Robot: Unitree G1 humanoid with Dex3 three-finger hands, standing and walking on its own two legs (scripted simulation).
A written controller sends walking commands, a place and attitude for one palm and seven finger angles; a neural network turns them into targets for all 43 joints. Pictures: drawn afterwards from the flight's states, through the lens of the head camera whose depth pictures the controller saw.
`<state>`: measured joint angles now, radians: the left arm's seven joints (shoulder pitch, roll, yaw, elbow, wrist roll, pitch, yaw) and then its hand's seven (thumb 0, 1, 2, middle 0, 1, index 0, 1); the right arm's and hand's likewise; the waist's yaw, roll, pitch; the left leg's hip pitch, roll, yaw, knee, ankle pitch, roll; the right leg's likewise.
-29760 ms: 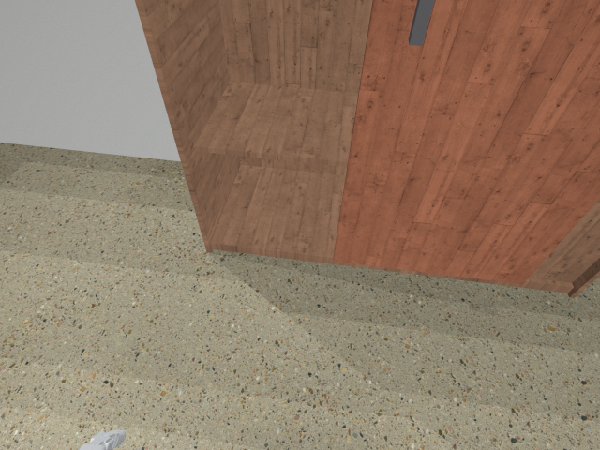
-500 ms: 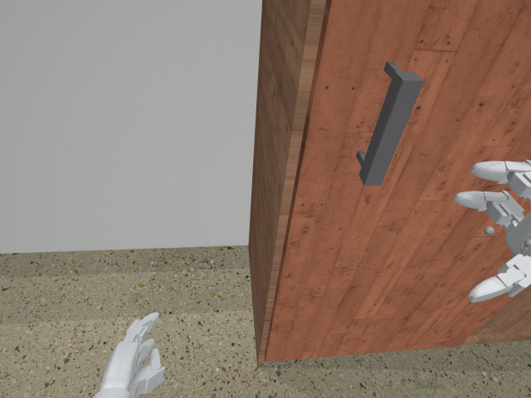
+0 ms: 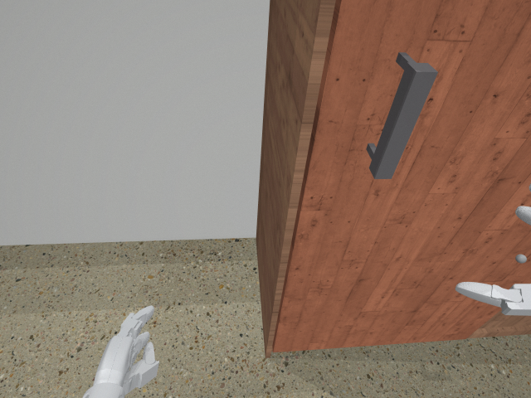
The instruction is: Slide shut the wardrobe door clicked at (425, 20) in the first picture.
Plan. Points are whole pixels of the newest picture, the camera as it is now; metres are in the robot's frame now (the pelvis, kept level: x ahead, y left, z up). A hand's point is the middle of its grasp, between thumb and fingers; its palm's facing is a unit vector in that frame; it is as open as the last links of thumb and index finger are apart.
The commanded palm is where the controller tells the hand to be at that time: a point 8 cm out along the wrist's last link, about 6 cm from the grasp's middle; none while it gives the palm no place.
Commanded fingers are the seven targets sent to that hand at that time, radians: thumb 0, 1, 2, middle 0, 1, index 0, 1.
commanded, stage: draw the hand back to the body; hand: right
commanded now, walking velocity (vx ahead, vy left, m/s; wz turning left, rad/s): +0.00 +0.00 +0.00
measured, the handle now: (392, 118) +0.43 -0.18 +0.25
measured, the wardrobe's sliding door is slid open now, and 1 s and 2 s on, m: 0.00 0.00 0.00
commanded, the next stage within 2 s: step back with the hand held close in 0.88 s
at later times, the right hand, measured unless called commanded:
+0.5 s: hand (505, 271) +0.22 -0.28 +0.17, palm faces +0.44 +0.82 -0.37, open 8.8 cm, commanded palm +0.17 -0.31 +0.18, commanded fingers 0.00 -0.90 -0.90 0.20 0.30 0.20 0.30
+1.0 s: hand (504, 276) +0.22 -0.28 +0.17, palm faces +0.46 +0.81 -0.37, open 7.4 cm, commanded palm +0.17 -0.31 +0.18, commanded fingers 0.00 -0.90 -0.90 0.20 0.30 0.20 0.30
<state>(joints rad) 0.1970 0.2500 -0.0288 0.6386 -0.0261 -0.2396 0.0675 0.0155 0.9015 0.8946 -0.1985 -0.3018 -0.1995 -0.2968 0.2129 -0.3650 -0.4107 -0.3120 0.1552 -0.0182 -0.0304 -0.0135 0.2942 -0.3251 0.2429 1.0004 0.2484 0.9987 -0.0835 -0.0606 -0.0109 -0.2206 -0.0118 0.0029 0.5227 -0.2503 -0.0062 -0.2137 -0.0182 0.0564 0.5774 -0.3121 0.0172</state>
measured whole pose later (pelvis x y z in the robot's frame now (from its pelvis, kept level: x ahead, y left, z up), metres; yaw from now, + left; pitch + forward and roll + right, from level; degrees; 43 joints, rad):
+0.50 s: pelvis +0.02 -0.02 +0.00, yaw +1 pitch -3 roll +0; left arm 0.21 0.22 0.00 0.65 -0.01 -0.17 0.07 0.02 0.90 0.89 -0.20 -0.30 -0.20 -0.30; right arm 0.41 -0.35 -0.35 -0.36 0.07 -0.11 -0.09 0.00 -0.58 -0.75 0.22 0.48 0.22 0.48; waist -0.08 -0.05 -0.01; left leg -0.17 0.01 -0.04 0.49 -0.27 -0.03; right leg -0.13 0.01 0.02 0.51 -0.32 -0.01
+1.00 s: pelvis +0.02 -0.01 +0.00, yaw +1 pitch -4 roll +1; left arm 0.21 0.21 -0.01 0.65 0.00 -0.15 0.07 0.02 0.90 0.89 -0.20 -0.30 -0.20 -0.30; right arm 0.41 -0.34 -0.34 -0.35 0.07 -0.09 -0.10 0.01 -0.89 -0.90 0.21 0.30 0.21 0.30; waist -0.08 -0.06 0.00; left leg -0.15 0.01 -0.02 0.47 -0.26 -0.02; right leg -0.12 0.00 0.03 0.50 -0.31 0.00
